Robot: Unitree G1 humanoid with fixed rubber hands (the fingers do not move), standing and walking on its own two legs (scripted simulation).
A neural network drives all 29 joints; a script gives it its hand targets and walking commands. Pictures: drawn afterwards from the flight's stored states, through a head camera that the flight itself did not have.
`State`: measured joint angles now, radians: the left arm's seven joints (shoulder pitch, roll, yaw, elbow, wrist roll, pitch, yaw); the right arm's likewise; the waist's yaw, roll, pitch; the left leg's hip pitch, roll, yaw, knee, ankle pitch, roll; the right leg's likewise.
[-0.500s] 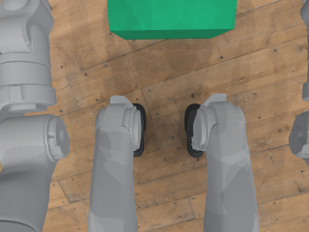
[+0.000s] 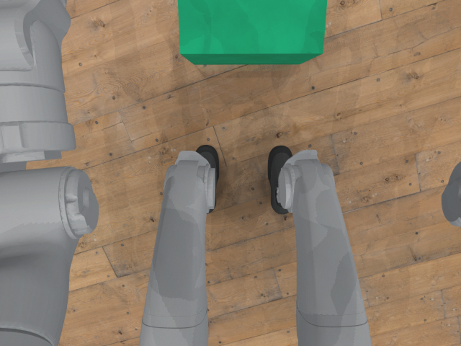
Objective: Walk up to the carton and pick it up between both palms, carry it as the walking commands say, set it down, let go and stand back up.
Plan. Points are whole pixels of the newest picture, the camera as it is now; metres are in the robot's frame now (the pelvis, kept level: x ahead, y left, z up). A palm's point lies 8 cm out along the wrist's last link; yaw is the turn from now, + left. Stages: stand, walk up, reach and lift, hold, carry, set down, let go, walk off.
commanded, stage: set down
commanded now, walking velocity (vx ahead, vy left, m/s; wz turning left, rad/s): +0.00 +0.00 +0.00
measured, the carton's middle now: (249, 16) +0.58 -0.01 -0.47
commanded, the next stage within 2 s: let go in 0.28 s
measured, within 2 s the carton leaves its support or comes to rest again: neither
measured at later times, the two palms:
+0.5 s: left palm out of the picture +0.53 +0.23 -0.03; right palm out of the picture +0.54 -0.22 -0.03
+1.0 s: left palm out of the picture +0.35 +0.23 +0.10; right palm out of the picture +0.36 -0.22 +0.11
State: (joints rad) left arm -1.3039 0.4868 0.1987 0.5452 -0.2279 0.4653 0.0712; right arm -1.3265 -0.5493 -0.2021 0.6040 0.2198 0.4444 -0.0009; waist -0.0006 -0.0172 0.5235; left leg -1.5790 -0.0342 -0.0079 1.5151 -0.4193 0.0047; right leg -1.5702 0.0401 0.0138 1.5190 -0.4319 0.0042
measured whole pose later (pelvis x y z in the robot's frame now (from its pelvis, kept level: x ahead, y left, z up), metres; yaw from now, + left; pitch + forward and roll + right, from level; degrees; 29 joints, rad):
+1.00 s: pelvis +0.09 +0.00 +0.17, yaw +0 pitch +10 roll +0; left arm -0.13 0.21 0.09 0.56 -0.01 0.15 -0.05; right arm -0.15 -0.21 -0.10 0.58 -0.01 0.15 0.06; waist 0.01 -0.02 0.00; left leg -0.63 -0.03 -0.02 0.76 -0.31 0.01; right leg -0.62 0.03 0.03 0.76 -0.32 0.00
